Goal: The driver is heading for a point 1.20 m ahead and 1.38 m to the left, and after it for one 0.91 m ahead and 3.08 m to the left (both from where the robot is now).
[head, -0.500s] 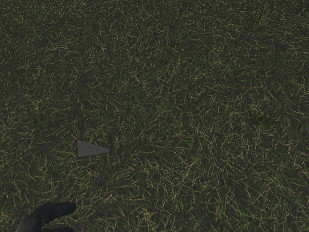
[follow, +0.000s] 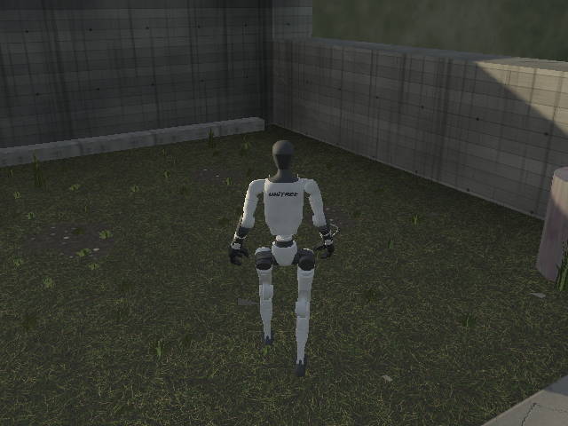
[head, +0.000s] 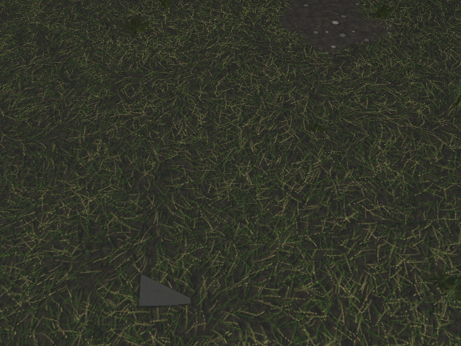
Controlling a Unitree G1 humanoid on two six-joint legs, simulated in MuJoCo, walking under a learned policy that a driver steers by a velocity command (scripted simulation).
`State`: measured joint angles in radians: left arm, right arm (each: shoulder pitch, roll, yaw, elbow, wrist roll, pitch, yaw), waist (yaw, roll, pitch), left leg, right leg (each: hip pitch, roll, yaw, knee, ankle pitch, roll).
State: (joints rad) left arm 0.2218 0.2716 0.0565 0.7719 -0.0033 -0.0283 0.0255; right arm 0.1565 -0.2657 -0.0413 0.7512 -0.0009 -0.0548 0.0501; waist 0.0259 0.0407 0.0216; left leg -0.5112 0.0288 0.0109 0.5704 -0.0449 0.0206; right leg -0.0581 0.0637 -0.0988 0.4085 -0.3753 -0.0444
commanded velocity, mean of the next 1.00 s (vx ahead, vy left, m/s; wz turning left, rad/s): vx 0.03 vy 0.00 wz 0.54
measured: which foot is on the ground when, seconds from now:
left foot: up 0.00-0.00, down 0.02-0.46, up 0.48-0.86, down 0.88-1.00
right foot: down 0.00-0.02, up 0.04-0.44, down 0.46-0.88, up 0.90-1.00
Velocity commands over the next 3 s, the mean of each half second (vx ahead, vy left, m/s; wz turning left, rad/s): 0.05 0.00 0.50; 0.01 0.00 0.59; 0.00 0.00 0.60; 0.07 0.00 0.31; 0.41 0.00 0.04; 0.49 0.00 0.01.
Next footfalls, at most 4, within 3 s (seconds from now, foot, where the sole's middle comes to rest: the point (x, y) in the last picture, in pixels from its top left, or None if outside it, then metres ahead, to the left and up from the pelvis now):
0.02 left None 0.16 0.10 -0.77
0.46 right None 0.16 -0.13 -0.77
0.88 left None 0.02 0.10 -0.77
1.34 right None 0.17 -0.06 -0.77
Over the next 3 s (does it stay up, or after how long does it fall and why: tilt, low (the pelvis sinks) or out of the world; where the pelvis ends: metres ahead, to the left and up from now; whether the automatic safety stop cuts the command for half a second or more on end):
stays up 0.25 0.40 0.01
